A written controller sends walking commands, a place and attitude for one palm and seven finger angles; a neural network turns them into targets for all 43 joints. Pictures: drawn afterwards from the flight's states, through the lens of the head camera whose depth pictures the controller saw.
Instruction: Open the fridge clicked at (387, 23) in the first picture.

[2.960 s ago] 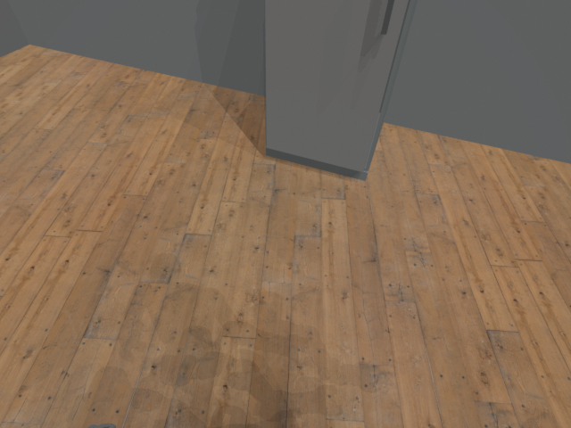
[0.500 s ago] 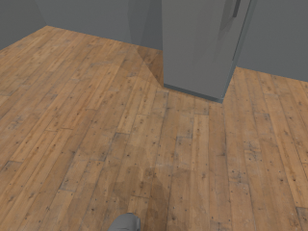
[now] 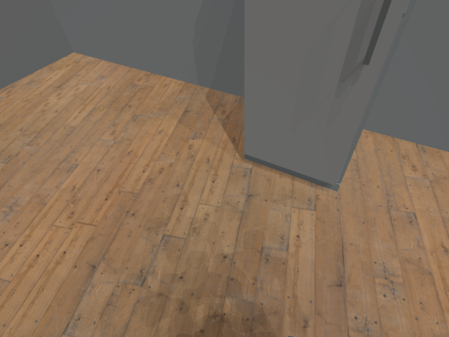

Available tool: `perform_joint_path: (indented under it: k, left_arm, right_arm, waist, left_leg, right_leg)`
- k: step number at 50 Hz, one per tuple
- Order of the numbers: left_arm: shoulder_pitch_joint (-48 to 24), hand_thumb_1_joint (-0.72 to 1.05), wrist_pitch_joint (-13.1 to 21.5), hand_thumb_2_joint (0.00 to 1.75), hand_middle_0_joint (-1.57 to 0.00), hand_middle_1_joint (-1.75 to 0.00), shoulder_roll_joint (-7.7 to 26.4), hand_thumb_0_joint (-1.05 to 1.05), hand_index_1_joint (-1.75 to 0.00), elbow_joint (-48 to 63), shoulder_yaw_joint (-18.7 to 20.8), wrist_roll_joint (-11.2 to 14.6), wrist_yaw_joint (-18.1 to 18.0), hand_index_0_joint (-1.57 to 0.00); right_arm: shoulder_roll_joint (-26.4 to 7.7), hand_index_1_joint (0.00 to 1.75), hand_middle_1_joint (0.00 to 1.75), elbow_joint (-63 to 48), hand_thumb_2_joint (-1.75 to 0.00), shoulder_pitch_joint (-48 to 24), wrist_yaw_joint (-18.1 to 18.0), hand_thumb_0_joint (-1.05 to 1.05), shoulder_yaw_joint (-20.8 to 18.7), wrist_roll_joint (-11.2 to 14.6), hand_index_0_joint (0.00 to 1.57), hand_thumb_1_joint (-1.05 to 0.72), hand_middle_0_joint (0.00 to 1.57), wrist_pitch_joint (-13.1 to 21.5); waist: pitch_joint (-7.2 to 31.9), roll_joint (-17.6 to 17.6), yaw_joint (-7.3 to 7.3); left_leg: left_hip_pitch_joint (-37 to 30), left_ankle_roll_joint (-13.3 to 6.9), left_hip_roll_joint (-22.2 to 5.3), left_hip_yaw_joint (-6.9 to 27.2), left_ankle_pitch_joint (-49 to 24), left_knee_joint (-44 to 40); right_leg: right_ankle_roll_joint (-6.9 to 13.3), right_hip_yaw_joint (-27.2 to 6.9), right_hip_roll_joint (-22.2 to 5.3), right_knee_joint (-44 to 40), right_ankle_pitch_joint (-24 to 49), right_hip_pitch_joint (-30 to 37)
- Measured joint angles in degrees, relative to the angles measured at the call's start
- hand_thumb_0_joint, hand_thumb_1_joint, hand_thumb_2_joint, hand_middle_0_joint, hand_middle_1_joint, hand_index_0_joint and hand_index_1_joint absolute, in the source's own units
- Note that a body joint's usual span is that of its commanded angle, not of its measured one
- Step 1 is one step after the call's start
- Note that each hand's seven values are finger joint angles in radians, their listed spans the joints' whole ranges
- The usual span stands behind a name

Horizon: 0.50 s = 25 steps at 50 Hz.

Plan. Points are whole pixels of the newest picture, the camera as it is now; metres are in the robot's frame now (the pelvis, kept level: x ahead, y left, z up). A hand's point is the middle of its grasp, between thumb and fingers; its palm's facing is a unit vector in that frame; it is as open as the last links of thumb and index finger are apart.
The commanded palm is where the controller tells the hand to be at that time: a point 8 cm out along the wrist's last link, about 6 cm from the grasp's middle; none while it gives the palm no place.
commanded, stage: walk to a spot facing it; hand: right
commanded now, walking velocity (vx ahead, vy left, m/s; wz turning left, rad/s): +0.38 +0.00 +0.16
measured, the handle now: out of the picture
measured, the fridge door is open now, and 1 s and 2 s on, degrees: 0 0 0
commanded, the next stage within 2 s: turn to face it in 0.46 s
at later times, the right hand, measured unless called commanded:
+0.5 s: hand (297, 250) +0.36 -0.15 -0.17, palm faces -0.20 +0.96 -0.21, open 7.4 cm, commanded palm none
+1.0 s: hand (296, 225) +0.45 -0.16 -0.19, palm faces +0.04 +0.98 -0.18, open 7.3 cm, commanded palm none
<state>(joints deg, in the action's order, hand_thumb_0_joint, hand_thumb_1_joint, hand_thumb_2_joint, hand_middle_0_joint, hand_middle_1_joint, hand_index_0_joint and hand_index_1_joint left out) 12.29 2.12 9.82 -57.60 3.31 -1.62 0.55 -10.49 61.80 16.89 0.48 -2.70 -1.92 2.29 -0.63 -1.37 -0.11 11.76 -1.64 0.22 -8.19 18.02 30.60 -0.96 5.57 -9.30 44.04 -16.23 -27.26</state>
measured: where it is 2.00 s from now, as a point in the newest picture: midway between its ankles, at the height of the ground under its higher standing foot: (223, 299)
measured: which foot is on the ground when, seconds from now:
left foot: down 0.00-0.06, up 0.08-0.48, down 0.50-0.94, up 0.96-1.00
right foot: up 0.00-0.02, down 0.04-0.50, up 0.52-0.92, down 0.94-1.00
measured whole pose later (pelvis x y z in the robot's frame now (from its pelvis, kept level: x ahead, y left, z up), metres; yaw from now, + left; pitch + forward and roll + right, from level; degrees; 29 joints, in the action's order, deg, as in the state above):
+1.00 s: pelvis +0.39 +0.03 -0.01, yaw +0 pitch -1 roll +1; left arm 9.3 -0.7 11.3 -54.5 2.3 -1.7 0.8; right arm -11.7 57.0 11.7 -0.9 -3.0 -0.8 -1.3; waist -3.9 -2.3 0.0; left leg 17.6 2.4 -5.2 -10.6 32.2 53.8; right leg 3.7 7.7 -2.5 39.3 -15.3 -23.1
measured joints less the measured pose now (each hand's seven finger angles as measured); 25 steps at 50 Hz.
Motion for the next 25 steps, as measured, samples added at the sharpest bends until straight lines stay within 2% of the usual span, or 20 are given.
perform_joint_path:
  k: [2, 3, 5, 7, 10, 14, 19, 23, 25]
  left_arm:
    - [-0.17, 0.94, 0.88, 0.9, -0.2, -0.3, 0.71, 0.01, -0.3, 0.6, -0.08, -0.04, 0.23, -0.19]
    - [-0.29, 0.94, 1.46, 0.9, -0.2, -0.3, 0.71, 0.01, -0.3, 0.68, -0.11, -0.22, 0.14, -0.19]
    - [-0.08, 0.93, 2.35, 0.9, -0.2, -0.3, 0.27, 0.01, -0.3, 0.85, -0.4, -0.72, -0.17, -0.19]
    - [1.1, 0.92, 2.53, 0.9, -0.2, -0.3, -0.58, 0.01, -0.3, 0.57, -0.87, -0.77, -0.62, -0.19]
    - [3.66, 0.93, 2.69, 0.9, -0.2, -0.3, -1.89, 0.01, -0.3, -1.31, -1.03, -0.61, -1.64, -0.2]
    - [7.41, 0.94, 2.65, 0.9, -0.2, -0.3, -2.47, 0.01, -0.3, -4.21, -1.22, -0.33, -1.72, -0.2]
    - [11.42, 0.92, 1.96, 0.9, -0.2, -0.3, -3.26, 0.01, -0.3, -6.85, -1.26, -0.4, -1.43, -0.2]
    - [13.8, 0.91, 1.14, 0.9, -0.2, -0.3, -3.28, 0.01, -0.3, -8.47, -1.1, -0.48, -1.23, -0.2]
    - [15.34, 0.91, 0.59, 0.9, -0.2, -0.3, -3.57, 0.01, -0.3, -9.35, -1.08, -0.12, -0.96, -0.2]
  right_arm:
    - [-0.01, 0.3, 0.3, 0.16, -0.9, 1.54, 0.33, 0.01, -0.1, 0.18, 0.2, -0.92, 0.2, -0.23]
    - [-0.2, 0.3, 0.3, 0.2, -0.9, 2.22, 0.46, 0.01, -0.22, 0.34, 0.2, -0.92, 0.2, -0.41]
    - [-0.46, 0.3, 0.3, 0.63, -0.9, 2.66, 0.45, 0.01, -0.48, 0.4, 0.2, -0.92, 0.2, -1.2]
    - [-0.7, 0.3, 0.3, 0.89, -0.9, 2.28, 0.57, 0.01, -0.84, 0.21, 0.2, -0.92, 0.2, -1.71]
    - [-1.05, 0.3, 0.3, 0.11, -0.9, 0.84, 0.91, 0.01, -1.3, -0.02, 0.2, -0.92, 0.2, -1.65]
    - [-0.82, 0.3, 0.3, -1.54, -0.9, -1.31, 1.09, 0.01, -1.56, -0.08, 0.2, -0.91, 0.19, -2.08]
    - [-0.29, 0.3, 0.3, -2.64, -0.9, -5.16, 1.46, 0.01, -1.38, 0.03, 0.2, -0.91, 0.19, -2.77]
    - [0.11, 0.3, 0.3, -3.49, -0.9, -8.22, 1.66, 0.01, -1.13, 0.06, 0.2, -0.91, 0.19, -2.21]
    - [-0.31, 0.3, 0.3, -4.39, -0.9, -8.87, 1.72, 0.0, -0.99, -0.15, 0.2, -0.91, 0.19, -0.65]
  waist:
    - [0.4, -0.07, 0.59]
    - [0.44, -0.69, 0.72]
    - [0.37, -1.35, 0.77]
    - [0.45, -1.3, 0.55]
    - [0.19, -1.27, 0.78]
    - [-0.45, -0.51, 0.86]
    - [-2.38, 0.51, -0.71]
    - [-4.07, 1.63, -2.39]
    - [-4.21, 1.53, -2.4]
  left_leg:
    - [-1.31, 1.06, -0.73, 0.42, 2.85, 1.92]
    - [-0.93, 0.64, -1.55, 1.26, 4.79, 4.73]
    - [3.21, -0.07, -1.99, 3.72, 9.1, 17.66]
    - [8.71, -0.47, -2.2, 4.75, 6.99, 30.49]
    - [15.42, 0.1, -3.81, 5.03, 0.69, 37.66]
    - [21.15, 1.23, -5.96, 4.68, -4.01, 34.3]
    - [22.12, 1.27, -7.05, 2.48, -7.08, 18.82]
    - [18.91, -0.49, -5.21, 0.46, -6.74, 8.94]
    - [14.78, -2.01, -3.98, -0.57, -8.73, 4.16]
  right_leg:
    - [-0.12, 1.42, 1.0, -6.44, 1.15, 3.84]
    - [0.62, 2.14, 1.71, -6.73, 2.85, 4.79]
    - [1.78, 3.67, 2.42, -4.98, 0.44, 6.07]
    - [2.19, 4.85, 2.95, -7.02, -1.23, 8.78]
    - [1.83, 6.56, 3.98, -13.69, -0.16, 13.96]
    - [1.36, 8.98, 4.62, -21.27, 0.52, 20.43]
    - [-0.6, 11.64, 4.48, -25.3, -1.54, 26.77]
    - [-3.26, 13.52, 2.79, -22.72, -6.52, 30.32]
    - [-3.79, 13.38, 0.68, -13.94, -10.91, 29.07]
